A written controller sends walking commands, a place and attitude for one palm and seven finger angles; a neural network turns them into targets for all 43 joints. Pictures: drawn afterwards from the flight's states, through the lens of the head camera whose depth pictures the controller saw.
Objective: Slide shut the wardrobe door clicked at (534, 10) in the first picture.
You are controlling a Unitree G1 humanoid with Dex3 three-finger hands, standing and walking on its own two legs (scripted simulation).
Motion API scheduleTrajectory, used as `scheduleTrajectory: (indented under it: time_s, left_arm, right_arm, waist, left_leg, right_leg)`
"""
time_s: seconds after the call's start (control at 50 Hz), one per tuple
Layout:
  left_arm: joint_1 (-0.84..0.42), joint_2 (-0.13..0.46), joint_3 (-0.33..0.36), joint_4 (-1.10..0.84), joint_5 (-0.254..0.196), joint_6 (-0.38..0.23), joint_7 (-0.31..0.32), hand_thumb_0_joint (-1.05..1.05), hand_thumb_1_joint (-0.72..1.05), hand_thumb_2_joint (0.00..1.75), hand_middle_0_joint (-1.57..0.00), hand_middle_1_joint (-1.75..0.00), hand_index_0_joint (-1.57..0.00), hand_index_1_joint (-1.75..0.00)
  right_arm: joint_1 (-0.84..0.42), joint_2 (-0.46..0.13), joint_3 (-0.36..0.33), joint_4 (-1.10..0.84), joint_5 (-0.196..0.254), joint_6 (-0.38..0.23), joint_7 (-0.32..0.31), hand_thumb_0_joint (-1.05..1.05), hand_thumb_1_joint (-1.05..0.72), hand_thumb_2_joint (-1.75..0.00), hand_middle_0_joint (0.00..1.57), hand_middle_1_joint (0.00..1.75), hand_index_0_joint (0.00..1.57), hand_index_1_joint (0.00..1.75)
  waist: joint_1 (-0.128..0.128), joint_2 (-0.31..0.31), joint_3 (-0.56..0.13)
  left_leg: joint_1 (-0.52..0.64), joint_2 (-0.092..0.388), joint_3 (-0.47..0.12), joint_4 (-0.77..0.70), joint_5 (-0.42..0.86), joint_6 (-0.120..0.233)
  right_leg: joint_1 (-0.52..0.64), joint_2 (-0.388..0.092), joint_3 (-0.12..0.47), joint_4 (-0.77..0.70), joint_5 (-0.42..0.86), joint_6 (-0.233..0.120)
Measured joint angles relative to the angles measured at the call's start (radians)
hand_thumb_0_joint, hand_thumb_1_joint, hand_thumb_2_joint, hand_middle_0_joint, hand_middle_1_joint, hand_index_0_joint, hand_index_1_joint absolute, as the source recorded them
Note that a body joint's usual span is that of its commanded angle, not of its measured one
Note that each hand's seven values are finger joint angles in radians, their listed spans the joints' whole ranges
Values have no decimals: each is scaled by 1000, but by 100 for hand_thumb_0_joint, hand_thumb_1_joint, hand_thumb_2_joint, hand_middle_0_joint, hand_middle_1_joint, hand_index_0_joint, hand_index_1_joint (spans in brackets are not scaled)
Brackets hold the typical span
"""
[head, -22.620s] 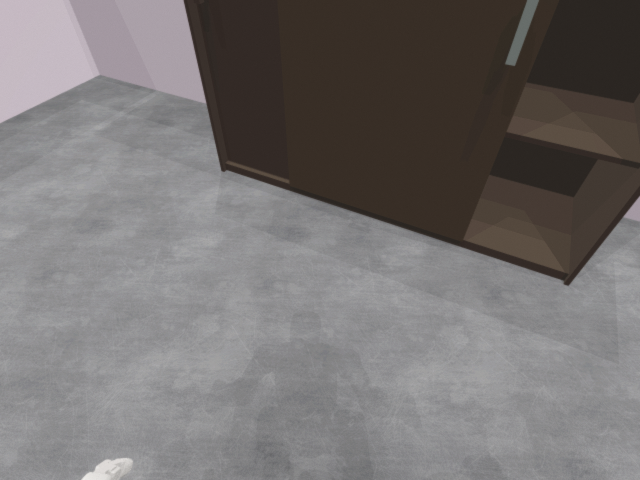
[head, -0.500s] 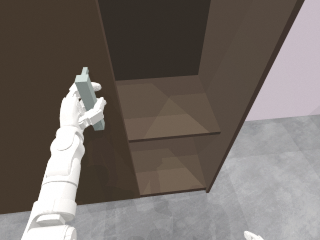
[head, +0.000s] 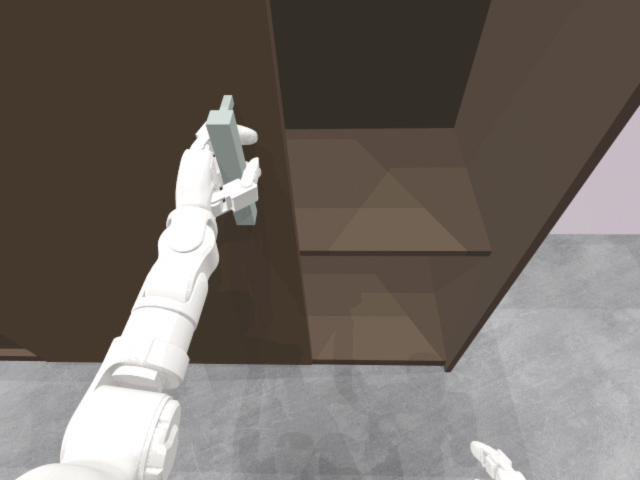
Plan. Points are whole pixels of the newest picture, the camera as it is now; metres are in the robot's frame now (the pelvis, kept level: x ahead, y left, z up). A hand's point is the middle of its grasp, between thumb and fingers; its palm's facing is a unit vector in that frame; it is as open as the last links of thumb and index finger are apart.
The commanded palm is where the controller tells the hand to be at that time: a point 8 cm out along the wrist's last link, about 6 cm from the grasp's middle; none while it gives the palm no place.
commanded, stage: step sideways, sliding the door along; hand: left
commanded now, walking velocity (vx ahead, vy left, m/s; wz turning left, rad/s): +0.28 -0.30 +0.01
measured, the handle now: (237, 163) +0.48 +0.14 +0.13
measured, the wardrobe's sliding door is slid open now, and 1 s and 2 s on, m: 0.41 0.37 0.19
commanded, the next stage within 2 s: none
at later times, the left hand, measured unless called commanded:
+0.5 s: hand (252, 185) +0.43 +0.11 +0.13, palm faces +0.20 -0.97 -0.12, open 6.1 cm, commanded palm +0.41 +0.09 +0.13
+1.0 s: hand (295, 181) +0.44 +0.06 +0.13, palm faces +0.41 -0.91 -0.08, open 6.8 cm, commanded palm +0.41 +0.03 +0.13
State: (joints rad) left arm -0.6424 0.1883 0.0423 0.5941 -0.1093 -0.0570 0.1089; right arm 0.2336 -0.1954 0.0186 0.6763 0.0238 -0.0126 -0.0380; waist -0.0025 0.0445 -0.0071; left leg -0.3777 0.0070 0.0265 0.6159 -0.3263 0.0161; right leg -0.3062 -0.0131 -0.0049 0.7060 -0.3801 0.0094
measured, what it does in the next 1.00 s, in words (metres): steps to the right: right foot, then right foot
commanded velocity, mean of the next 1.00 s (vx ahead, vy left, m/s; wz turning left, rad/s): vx -0.02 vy -0.21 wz -0.12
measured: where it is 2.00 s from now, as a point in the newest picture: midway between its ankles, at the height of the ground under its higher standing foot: outside the picture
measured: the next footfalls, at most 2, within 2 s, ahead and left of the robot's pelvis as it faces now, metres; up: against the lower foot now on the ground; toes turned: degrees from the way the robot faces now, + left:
right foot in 0.16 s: +0.06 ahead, -0.12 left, +0.00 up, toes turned -1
right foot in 0.68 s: +0.22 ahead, -0.28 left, +0.00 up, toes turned +6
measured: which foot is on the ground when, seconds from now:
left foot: down 0.00-0.72, up 0.74-0.82, down 0.84-1.00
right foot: down 0.00-0.00, up 0.02-0.14, down 0.16-0.36, up 0.38-0.66, down 0.68-1.00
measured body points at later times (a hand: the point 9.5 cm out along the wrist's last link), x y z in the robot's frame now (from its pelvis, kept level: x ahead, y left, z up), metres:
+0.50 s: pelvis +0.01 -0.06 +0.00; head +0.09 -0.07 +0.44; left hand +0.42 +0.16 +0.14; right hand +0.17 -0.28 -0.14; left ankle -0.01 +0.09 -0.73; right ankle +0.07 -0.18 -0.67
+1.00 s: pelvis +0.11 -0.17 +0.00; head +0.20 -0.17 +0.43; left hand +0.41 +0.10 +0.14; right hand +0.38 -0.33 -0.11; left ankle +0.03 +0.02 -0.72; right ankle +0.16 -0.27 -0.73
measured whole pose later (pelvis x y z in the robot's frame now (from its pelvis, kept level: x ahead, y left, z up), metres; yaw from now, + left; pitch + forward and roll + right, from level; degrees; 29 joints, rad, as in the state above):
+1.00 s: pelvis +0.11 -0.17 +0.00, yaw +12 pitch -3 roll +1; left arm -0.38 0.14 0.01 0.07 -0.10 -0.05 0.17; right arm 0.08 -0.24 -0.05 0.57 0.05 -0.06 0.00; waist 0.13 0.07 0.26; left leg -0.19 0.18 0.05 0.66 -0.33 -0.09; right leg -0.30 -0.03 -0.05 0.66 -0.28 -0.01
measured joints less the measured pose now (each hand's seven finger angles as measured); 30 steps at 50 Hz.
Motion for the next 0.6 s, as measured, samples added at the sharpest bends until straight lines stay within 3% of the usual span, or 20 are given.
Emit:
scheduleTrajectory:
  time_s: [0.04, 0.08, 0.14, 0.18, 0.22, 0.28, 0.32, 0.36, 0.42, 0.46, 0.52, 0.6]
  left_arm:
    - [-20, 25, 12, 21, -12, 1, 4, -4, 64, 80, -42, -140, -33, -140]
    - [-44, 37, 26, 51, -18, 11, 11, -4, 64, 79, -43, -140, -34, -140]
    - [-90, 47, 33, 112, -23, 16, 16, -5, 64, 79, -44, -140, -36, -140]
    - [-113, 46, 39, 142, -20, 13, 21, -5, 63, 79, -44, -140, -37, -140]
    - [-126, 29, 34, 173, -21, 5, 29, -4, 65, 79, -45, -140, -36, -140]
    - [-130, 2, 12, 181, -9, -5, 23, -4, 65, 78, -45, -140, -37, -140]
    - [-126, -10, -15, 164, -5, -19, 22, -3, 65, 79, -45, -140, -36, -140]
    - [-113, -15, -39, 117, -9, -25, 23, -3, 65, 80, -45, -140, -35, -140]
    - [-107, 4, -63, 53, -31, -44, 25, -4, 66, 81, -45, -140, -31, -140]
    - [-89, 10, -65, 10, -38, -38, 25, -3, 67, 81, -45, -140, -30, -140]
    - [-74, 15, -82, -42, -29, -27, 24, -4, 67, 81, -45, -140, -30, -140]
    - [-46, 17, -93, -98, -22, -17, 26, -3, 68, 81, -45, -140, -29, -140]
  right_arm:
    - [-16, 4, 1, -4, -3, 9, -8, 0, -90, -90, 20, 30, 20, 30]
    - [-25, 1, 7, -2, -2, 25, -18, 0, -90, -90, 20, 30, 20, 30]
    - [-17, -10, 17, 6, 12, 50, -27, 0, -90, -90, 20, 30, 20, 30]
    - [-9, -25, 22, 18, 20, 55, -31, 0, -90, -90, 20, 30, 20, 30]
    - [0, -38, 10, 52, 27, 52, -37, 1, -90, -90, 20, 30, 20, 30]
    - [16, -48, -8, 95, 28, 38, -44, 1, -91, -90, 20, 30, 20, 30]
    - [30, -54, -13, 98, 25, 24, -46, 1, -91, -90, 20, 30, 20, 30]
    - [47, -71, -17, 69, 17, 15, -44, 1, -91, -90, 20, 30, 20, 30]
    - [2, -65, -44, 50, 22, 34, -25, 1, -91, -90, 20, 30, 19, 30]
    - [-27, -54, -44, 41, 21, 48, -13, 1, -91, -90, 20, 30, 19, 30]
    - [-50, -27, -35, 14, 27, 51, 2, 1, -91, -90, 20, 30, 19, 30]
    - [-64, 6, -19, -26, 34, 34, 19, 1, -91, -90, 20, 30, 19, 30]
  waist:
    - [-5, -1, 43]
    - [-13, 8, 81]
    - [-10, 22, 117]
    - [-11, 47, 138]
    - [-26, 73, 144]
    - [-4, 51, 144]
    - [18, 18, 151]
    - [33, 10, 146]
    - [47, -14, 209]
    - [52, -7, 235]
    - [70, 11, 260]
    - [121, 33, 275]
  left_leg:
    - [31, 2, 14, -5, 5, -1]
    - [60, 5, 10, -13, 12, -6]
    - [75, 11, -11, 20, 1, -25]
    - [67, 29, -35, 95, -41, -27]
    - [31, 31, -61, 230, -134, -10]
    - [-15, 7, -37, 410, -182, -2]
    - [29, 9, 4, 284, -120, 3]
    - [118, 34, 24, 26, 70, 9]
    - [152, 21, 27, 22, -23, -21]
    - [174, 33, 12, 1, -19, -37]
    - [197, 69, -28, -31, -2, -60]
    - [233, 124, -61, -34, -23, -110]
  right_leg:
    - [-51, 9, 10, 135, -51, -6]
    - [-81, 19, 4, 177, -119, -16]
    - [-57, 22, -24, 17, -70, -34]
    - [-20, 35, -55, -48, 85, -54]
    - [8, 47, -98, -51, 82, -71]
    - [49, 37, -114, -103, 72, -83]
    - [64, 20, -109, -121, 78, -78]
    - [18, 17, -111, -29, 50, -70]
    - [-101, 16, -19, 285, -43, -53]
    - [-150, 9, 4, 362, -62, -40]
    - [-175, -21, 8, 288, -40, -34]
    - [-119, -53, -5, 96, 51, -28]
